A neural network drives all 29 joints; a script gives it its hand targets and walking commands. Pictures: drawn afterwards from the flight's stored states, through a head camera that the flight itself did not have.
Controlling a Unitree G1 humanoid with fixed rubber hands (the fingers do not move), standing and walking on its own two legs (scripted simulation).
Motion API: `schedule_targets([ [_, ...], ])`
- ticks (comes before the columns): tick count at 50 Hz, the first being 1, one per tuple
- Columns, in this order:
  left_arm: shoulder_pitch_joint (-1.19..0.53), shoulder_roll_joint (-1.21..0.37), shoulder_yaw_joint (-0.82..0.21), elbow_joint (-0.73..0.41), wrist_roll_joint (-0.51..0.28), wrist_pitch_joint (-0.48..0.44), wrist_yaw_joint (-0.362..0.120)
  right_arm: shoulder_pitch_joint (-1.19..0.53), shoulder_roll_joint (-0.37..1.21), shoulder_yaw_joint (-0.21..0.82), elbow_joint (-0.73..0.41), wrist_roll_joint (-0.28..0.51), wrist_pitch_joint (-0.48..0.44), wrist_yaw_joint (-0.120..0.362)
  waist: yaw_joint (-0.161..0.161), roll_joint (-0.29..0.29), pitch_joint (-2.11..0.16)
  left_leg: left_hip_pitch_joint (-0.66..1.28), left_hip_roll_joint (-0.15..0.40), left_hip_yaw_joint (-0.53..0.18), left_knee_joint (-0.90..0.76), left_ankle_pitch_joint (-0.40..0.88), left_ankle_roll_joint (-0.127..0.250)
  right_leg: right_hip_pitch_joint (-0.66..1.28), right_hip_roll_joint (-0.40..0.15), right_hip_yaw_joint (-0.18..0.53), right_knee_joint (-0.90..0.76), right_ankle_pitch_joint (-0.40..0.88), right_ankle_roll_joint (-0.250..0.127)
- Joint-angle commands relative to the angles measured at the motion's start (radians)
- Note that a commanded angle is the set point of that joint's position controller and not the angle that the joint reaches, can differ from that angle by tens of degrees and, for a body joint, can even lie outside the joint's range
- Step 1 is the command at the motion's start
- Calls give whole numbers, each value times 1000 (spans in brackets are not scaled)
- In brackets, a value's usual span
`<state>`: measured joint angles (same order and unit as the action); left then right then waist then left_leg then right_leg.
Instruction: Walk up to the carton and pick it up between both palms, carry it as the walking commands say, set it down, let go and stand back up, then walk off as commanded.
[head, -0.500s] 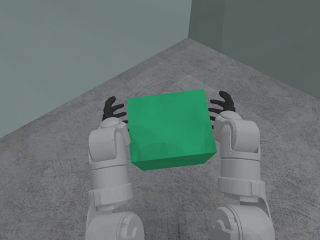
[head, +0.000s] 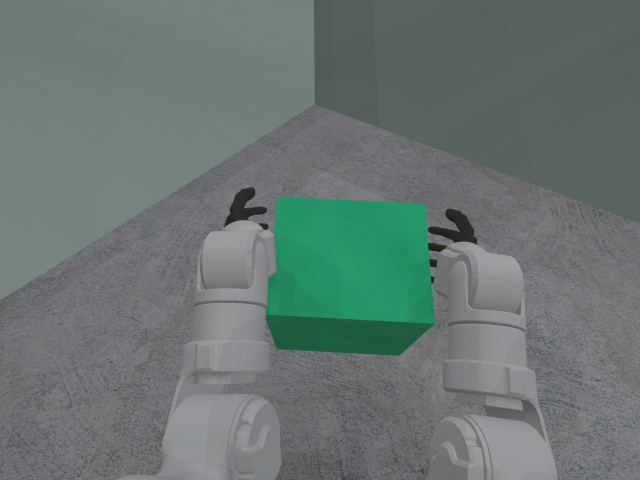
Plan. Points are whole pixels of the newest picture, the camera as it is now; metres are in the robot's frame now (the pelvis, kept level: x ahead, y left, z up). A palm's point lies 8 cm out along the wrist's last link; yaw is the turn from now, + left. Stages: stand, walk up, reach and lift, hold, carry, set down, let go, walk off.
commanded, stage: carry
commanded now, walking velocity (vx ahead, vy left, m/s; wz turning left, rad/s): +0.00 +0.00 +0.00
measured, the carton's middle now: (343, 283) +0.38 +0.00 +0.03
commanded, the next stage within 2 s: hold in 1.36 s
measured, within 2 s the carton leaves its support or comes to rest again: neither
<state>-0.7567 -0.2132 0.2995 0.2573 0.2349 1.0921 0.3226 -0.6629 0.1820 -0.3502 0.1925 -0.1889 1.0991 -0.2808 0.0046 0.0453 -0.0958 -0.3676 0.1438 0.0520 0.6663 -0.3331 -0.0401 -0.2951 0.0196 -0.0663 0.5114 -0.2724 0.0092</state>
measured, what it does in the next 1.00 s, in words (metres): stands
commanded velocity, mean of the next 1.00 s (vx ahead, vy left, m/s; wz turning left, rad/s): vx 0.00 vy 0.00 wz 0.00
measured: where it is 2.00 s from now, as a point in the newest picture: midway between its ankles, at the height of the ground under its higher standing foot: outside the picture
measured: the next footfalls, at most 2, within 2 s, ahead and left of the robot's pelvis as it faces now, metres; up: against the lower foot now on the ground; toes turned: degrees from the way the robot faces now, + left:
none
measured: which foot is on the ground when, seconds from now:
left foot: down 0.00-1.00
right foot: down 0.00-1.00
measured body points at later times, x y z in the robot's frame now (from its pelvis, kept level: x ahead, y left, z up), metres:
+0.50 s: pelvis -0.03 +0.00 +0.00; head -0.04 +0.00 +0.45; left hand +0.32 +0.13 +0.11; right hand +0.32 -0.14 +0.11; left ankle -0.01 +0.14 -0.73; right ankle -0.01 -0.13 -0.73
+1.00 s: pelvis -0.04 +0.02 +0.00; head -0.06 +0.03 +0.45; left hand +0.31 +0.15 +0.12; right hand +0.31 -0.12 +0.11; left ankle -0.01 +0.14 -0.73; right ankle -0.01 -0.13 -0.73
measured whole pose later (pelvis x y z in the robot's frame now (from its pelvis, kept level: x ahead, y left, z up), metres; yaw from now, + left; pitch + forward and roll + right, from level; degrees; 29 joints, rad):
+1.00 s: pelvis -0.04 +0.02 +0.00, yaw +0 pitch +2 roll -1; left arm -0.65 -0.24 0.31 0.19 0.22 1.10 0.32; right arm -0.62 0.19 -0.32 0.18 -0.18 1.11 -0.29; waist 0.00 0.00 -0.10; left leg -0.37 0.06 0.10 0.62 -0.28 0.01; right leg -0.37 -0.06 -0.02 0.58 -0.25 0.05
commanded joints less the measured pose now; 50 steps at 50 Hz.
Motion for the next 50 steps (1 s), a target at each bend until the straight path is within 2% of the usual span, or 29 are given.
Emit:
schedule_targets([
  [1, -471, -966, -454, 47, -347, 7, -236, -767, 948, 615, -95, 382, -10, 192, -20, -181, -380, 2, -22, 25, -46, 27, -17, 287, -217, 142, 36, 821, -107],
  [4, -580, -930, -456, -26, -347, -5, -235, -827, 981, 631, -68, 410, -17, 198, -17, -104, -376, 93, 15, 0, -56, 263, 6, 208, -154, 86, 67, 610, -57],
  [5, -534, -932, -472, -53, -351, -2, -235, -716, 992, 619, -47, 399, -7, 202, -17, -97, -392, 90, 15, -8, -64, 291, 16, 199, -150, 88, 75, 549, -61],
  [7, -454, -941, -462, -35, -347, 5, -241, -671, 1002, 635, -48, 398, -2, 205, -14, -129, -406, 94, 22, -7, -45, 331, 22, 214, -151, 87, 84, 601, -60],
  [11, -647, -924, -505, -127, -388, -6, -237, -758, 1012, 630, -32, 411, -8, 205, -17, -84, -389, 106, -1, 13, -59, 249, 7, 168, -160, 130, 55, 505, -70],
  [13, -513, -921, -514, -106, -377, 12, -243, -572, 1013, 615, 22, 379, 6, 210, -18, -85, -389, 104, -1, 8, -73, 238, 21, 163, -160, 131, 42, 430, -66],
  [15, -513, -936, -502, -72, -384, 13, -255, -668, 1004, 637, -45, 387, -4, 207, -17, -126, -390, 115, -3, 11, -61, 230, 14, 160, -160, 138, 35, 457, -59],
  [18, -583, -913, -502, -38, -385, 12, -262, -678, 967, 583, 20, 355, -11, 206, -22, -67, -342, 104, -4, 0, -109, 191, 19, 99, -148, 122, 15, 279, -49],
  [20, -533, -944, -514, -61, -397, 13, -267, -618, 989, 583, 3, 350, -5, 205, -22, -95, -336, 142, -11, 10, -91, 172, 22, 50, -145, 161, -18, 254, -54],
  [21, -577, -903, -484, 3, -380, -3, -270, -616, 944, 525, 86, 312, -25, 207, -23, -62, -367, 151, -7, 0, -108, 190, 29, 68, -141, 136, 3, 223, -41],
  [22, -495, -970, -529, -68, -408, 13, -277, -588, 998, 589, -38, 347, -17, 206, -22, -83, -316, 115, 6, -11, -121, 209, 34, 69, -131, 113, 12, 228, -41],
  [23, -531, -976, -543, -98, -416, 11, -277, -586, 1009, 591, -23, 349, -9, 209, -19, -50, -329, 123, 15, -16, -118, 254, 35, 74, -128, 116, 30, 259, -40],
  [24, -701, -947, -522, -66, -423, -2, -272, -769, 971, 578, -23, 352, -26, 198, -20, -68, -327, 120, 11, -17, -123, 223, 33, 60, -129, 118, 17, 230, -35],
  [25, -595, -902, -478, 31, -379, 6, -269, -629, 925, 512, 108, 299, -16, 197, -19, -35, -300, 95, -3, -11, -133, 172, 39, 48, -133, 126, 3, 170, -33],
  [26, -464, -926, -485, 46, -373, 8, -275, -571, 936, 540, 55, 308, -21, 202, -18, -60, -320, 108, -2, -14, -129, 157, 43, 52, -132, 125, -11, 143, -35],
  [27, -531, -934, -489, 18, -390, -4, -279, -602, 943, 534, 54, 309, -28, 203, -21, -84, -327, 123, 4, -13, -135, 185, 37, 42, -133, 118, -2, 161, -35],
  [28, -630, -970, -538, -70, -424, -2, -269, -703, 964, 564, -39, 351, -31, 200, -19, 7, -342, 130, 5, -22, -154, 184, 46, 36, -124, 117, 14, 141, -34],
  [30, -660, -961, -525, -72, -421, 1, -265, -724, 974, 572, -28, 354, -22, 195, -17, -31, -342, 115, 13, -28, -138, 212, 49, 53, -122, 105, 11, 166, -30],
  [32, -466, -985, -515, -29, -398, 17, -267, -587, 983, 575, -31, 348, -7, 198, -16, -28, -363, 128, 6, -19, -133, 203, 54, 75, -131, 114, 5, 186, -34],
  [34, -631, -958, -528, -86, -417, 14, -253, -730, 973, 587, -60, 373, -7, 192, -16, -26, -372, 130, 10, -27, -129, 222, 56, 86, -140, 106, 16, 215, -37],
  [37, -582, -967, -525, -60, -409, 16, -254, -690, 967, 584, -46, 360, -4, 193, -14, -40, -355, 125, 7, -34, -146, 180, 67, 66, -129, 96, 6, 163, -24],
  [38, -393, -958, -507, 4, -369, 31, -262, -506, 960, 564, 15, 329, 11, 205, -13, -35, -339, 118, 11, -39, -149, 240, 66, 65, -126, 92, 27, 197, -36],
  [39, -530, -945, -514, -41, -389, 19, -255, -615, 954, 564, 0, 351, 3, 204, -12, -4, -347, 120, 5, -36, -151, 223, 66, 72, -130, 92, 28, 185, -30],
  [41, -540, -954, -529, -74, -401, 17, -260, -564, 970, 556, 21, 342, 7, 211, -12, -14, -329, 109, 6, -42, -155, 239, 75, 57, -126, 95, 27, 184, -30],
  [43, -686, -945, -525, -125, -426, 7, -241, -768, 974, 592, -66, 393, -5, 193, -10, -33, -329, 98, 2, -39, -155, 193, 72, 62, -131, 89, 22, 179, -26],
  [45, -400, -928, -488, 32, -354, 22, -253, -543, 926, 557, 21, 330, 1, 202, -8, -24, -285, 80, -3, -60, -183, 117, 82, 24, -129, 92, 4, 90, -23],
  [46, -383, -961, -507, 28, -366, 20, -261, -531, 949, 566, 5, 332, -4, 210, -7, -31, -326, 110, 7, -51, -168, 171, 81, 43, -130, 100, 17, 154, -30],
  [48, -608, -961, -534, -56, -415, 0, -255, -733, 946, 579, -69, 367, -24, 198, -8, -23, -341, 122, 11, -49, -144, 276, 84, 57, -124, 75, 44, 208, -22],
  [50, -559, -957, -525, -63, -416, 2, -246, -703, 942, 585, -79, 379, -16, 194, -8, -37, -333, 119, -3, -38, -153, 214, 83, 36, -127, 89, 28, 171, -24],
])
